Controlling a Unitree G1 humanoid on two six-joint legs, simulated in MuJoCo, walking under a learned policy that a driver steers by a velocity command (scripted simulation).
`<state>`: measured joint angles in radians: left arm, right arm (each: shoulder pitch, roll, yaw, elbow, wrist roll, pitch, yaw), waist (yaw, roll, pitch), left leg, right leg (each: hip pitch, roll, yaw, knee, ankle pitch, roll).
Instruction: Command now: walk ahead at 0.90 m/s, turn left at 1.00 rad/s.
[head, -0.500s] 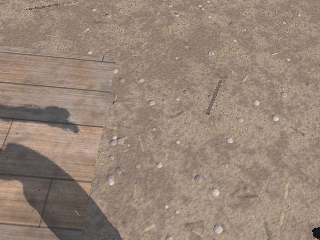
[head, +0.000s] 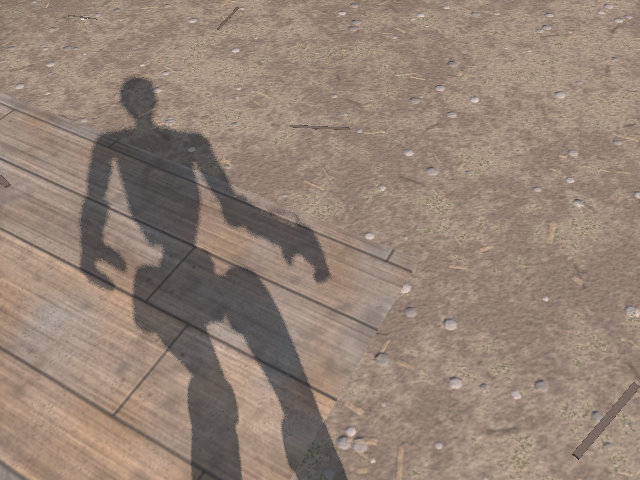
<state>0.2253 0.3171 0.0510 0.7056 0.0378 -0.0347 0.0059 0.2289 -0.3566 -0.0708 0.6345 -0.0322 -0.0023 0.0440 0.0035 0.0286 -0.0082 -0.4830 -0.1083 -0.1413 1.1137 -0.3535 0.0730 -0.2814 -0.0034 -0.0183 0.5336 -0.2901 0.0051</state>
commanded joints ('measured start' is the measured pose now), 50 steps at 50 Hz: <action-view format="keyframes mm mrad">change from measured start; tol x32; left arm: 1 85 116 29 -22 -11 -21 8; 12 372 65 9 142 5 -60 9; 33 -159 54 -34 -184 -14 -14 -26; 38 450 299 60 -42 42 -30 39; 50 131 48 9 85 -7 -80 -14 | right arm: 1 -109 -63 -4 -97 -17 -8 39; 13 -427 50 70 -151 -4 -3 75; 18 225 -130 -16 66 3 -8 8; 50 -248 21 53 -99 0 3 49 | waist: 1 49 -149 36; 20 -109 141 -258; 29 50 -43 166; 39 126 -422 -342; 50 -26 -105 123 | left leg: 1 -384 124 27 149 142 -20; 12 -380 108 302 -168 219 52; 17 307 -34 309 -360 64 177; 20 1068 338 -512 -608 111 437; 29 22 70 -227 -939 266 267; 36 222 68 -221 -403 911 106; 37 82 18 -171 -99 761 81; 38 -169 -77 -76 258 -130 67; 50 -248 158 148 -35 282 50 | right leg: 1 280 -243 256 -340 -195 6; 11 384 -196 -171 -382 562 44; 16 370 -264 -263 -17 1547 53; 18 86 -276 -222 552 1250 8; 19 -237 -74 -204 889 51 6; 20 -604 3 -66 1174 -219 52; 36 359 14 -2 47 145 5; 39 692 -486 867 -257 -459 -107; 50 131 -208 -169 -438 312 -40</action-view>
